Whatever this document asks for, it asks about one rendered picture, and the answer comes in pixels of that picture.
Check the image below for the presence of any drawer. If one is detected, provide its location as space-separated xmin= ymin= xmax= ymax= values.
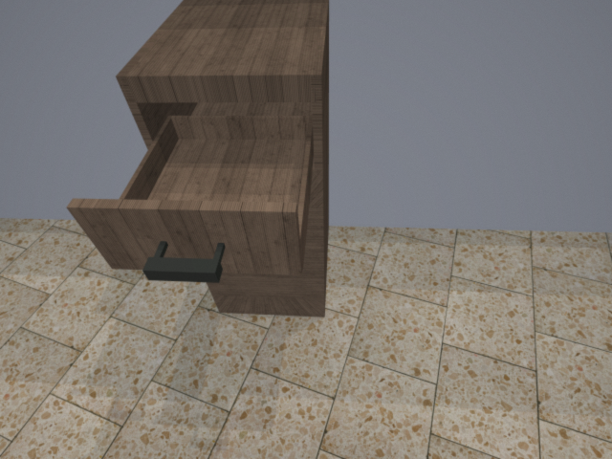
xmin=67 ymin=116 xmax=314 ymax=275

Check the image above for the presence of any handle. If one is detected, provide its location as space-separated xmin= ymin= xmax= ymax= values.
xmin=142 ymin=241 xmax=225 ymax=283

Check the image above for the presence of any cabinet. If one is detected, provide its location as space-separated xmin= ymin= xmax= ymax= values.
xmin=116 ymin=0 xmax=329 ymax=317

